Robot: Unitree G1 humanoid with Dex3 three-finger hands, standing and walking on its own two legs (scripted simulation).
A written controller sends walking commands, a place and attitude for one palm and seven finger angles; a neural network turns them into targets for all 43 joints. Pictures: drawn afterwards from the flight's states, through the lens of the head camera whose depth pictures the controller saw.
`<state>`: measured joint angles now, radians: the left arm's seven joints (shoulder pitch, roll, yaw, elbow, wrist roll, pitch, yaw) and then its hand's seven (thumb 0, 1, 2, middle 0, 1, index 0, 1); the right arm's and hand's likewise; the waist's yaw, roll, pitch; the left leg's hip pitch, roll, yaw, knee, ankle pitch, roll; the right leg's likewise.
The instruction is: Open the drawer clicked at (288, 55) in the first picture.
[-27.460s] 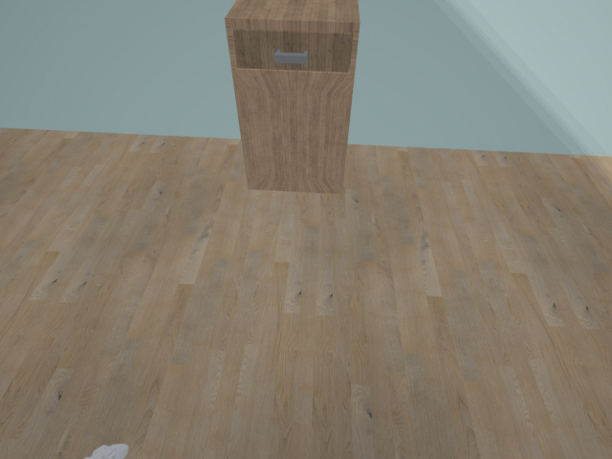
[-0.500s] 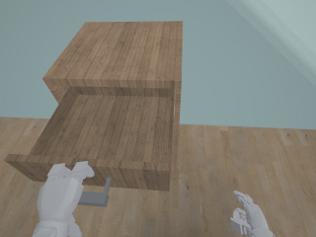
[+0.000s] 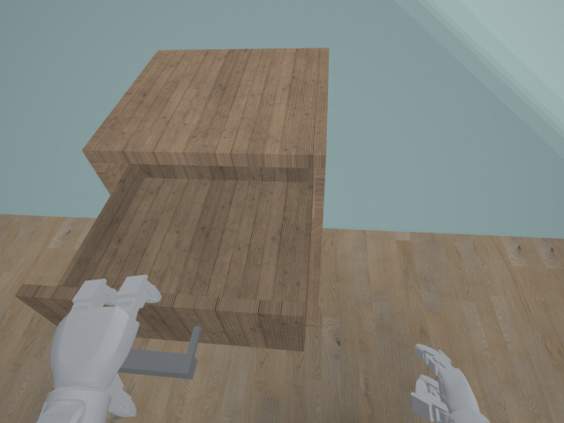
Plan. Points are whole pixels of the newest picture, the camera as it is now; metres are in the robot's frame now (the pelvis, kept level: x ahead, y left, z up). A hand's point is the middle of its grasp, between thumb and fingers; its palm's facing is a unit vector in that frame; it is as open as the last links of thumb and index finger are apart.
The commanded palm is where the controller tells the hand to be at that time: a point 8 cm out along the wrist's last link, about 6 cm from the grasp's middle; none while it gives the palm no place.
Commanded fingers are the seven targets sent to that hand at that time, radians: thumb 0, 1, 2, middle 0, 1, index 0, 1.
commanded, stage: lift the hand off the handle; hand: left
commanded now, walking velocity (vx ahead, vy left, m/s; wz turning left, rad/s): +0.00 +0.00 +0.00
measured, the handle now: (159, 347) +0.23 +0.23 -0.04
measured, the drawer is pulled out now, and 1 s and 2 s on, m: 0.30 0.30 0.30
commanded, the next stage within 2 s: draw the hand back to the body in 0.98 s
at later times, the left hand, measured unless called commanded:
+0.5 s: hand (104, 343) +0.19 +0.24 +0.08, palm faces +0.06 -0.12 -0.99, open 13.8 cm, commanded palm +0.16 +0.23 +0.13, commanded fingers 0.00 -0.50 0.30 -0.30 -1.20 -0.30 -1.20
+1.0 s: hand (93, 335) +0.19 +0.24 +0.11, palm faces +0.06 -0.13 -0.99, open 13.8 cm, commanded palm +0.16 +0.24 +0.16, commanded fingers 0.00 -0.50 0.30 -0.30 -1.20 -0.30 -1.20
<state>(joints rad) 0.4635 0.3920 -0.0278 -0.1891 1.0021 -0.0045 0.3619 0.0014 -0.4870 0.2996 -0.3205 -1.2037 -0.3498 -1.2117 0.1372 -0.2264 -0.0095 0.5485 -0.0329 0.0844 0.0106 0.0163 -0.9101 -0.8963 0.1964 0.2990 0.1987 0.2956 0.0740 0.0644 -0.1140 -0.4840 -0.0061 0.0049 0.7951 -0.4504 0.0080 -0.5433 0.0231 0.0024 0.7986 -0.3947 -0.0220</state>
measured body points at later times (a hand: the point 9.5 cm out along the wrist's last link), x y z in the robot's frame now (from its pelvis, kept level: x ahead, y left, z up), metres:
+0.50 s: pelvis +0.00 +0.00 +0.01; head +0.02 -0.03 +0.46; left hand +0.18 +0.24 +0.13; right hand +0.22 -0.21 -0.08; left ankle -0.03 +0.12 -0.71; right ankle +0.00 -0.11 -0.71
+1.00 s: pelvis +0.00 +0.01 +0.02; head +0.01 -0.02 +0.47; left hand +0.18 +0.24 +0.16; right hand +0.22 -0.19 -0.06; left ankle -0.03 +0.12 -0.71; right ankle +0.00 -0.11 -0.71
